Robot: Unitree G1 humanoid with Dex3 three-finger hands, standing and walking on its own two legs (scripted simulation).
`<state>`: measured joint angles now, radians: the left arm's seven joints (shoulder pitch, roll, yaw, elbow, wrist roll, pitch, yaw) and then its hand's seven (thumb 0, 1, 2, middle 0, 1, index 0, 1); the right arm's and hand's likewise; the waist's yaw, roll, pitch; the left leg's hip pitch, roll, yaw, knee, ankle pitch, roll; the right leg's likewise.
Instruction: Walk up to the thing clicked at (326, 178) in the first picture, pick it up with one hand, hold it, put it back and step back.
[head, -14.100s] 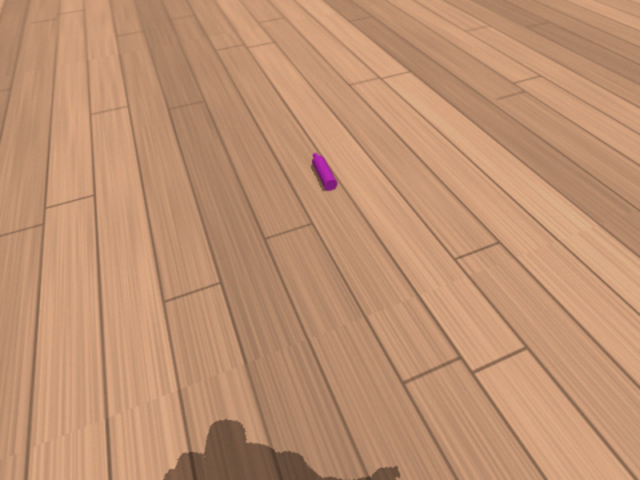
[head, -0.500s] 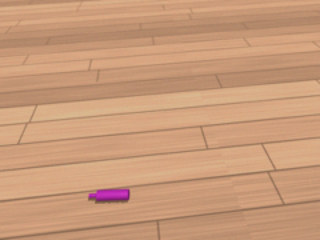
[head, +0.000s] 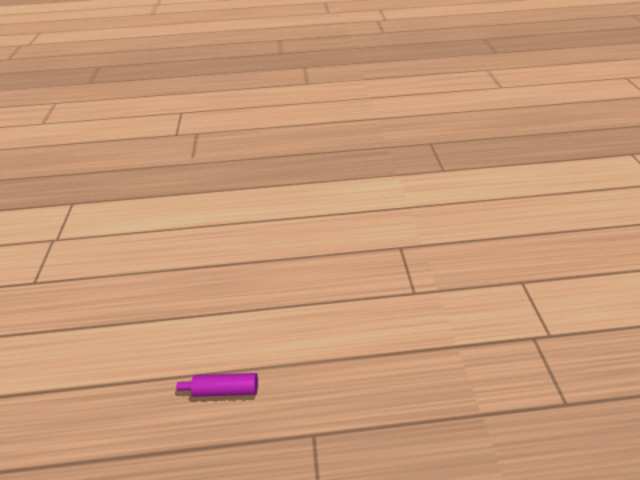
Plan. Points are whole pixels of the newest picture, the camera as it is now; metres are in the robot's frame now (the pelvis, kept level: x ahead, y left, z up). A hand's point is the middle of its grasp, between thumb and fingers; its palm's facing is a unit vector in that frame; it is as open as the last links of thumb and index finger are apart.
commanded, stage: stand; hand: left
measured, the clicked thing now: (217, 385) +0.52 +0.37 -0.75
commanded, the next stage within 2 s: walk up in 0.86 s
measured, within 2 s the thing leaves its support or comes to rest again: neither
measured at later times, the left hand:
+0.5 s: hand out of the picture +0.07 +0.25 -0.16, palm faces -0.03 -0.94 -0.35, open 7.4 cm
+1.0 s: hand out of the picture +0.05 +0.29 -0.15, palm faces +0.02 -0.91 -0.41, open 7.4 cm
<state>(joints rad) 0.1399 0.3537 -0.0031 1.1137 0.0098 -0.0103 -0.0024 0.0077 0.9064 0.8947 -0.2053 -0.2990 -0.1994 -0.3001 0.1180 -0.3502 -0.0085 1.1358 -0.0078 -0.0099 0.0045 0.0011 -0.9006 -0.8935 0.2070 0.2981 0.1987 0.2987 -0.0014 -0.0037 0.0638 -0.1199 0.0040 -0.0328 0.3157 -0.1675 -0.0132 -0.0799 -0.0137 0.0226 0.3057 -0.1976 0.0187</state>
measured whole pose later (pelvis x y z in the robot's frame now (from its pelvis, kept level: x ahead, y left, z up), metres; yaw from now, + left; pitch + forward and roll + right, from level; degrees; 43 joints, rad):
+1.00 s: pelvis +0.00 +0.02 -0.01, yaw +0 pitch -2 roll -1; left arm 0.22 0.34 0.04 1.04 0.03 -0.05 0.03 0.01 0.90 0.89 -0.21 -0.30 -0.20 -0.30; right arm 0.17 -0.42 -0.08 1.02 -0.06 0.06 0.05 0.00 -0.90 -0.89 0.21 0.30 0.20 0.30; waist 0.01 0.06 0.07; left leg -0.32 0.01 -0.06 0.80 -0.41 0.01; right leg -0.09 -0.02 0.02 0.37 -0.24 0.02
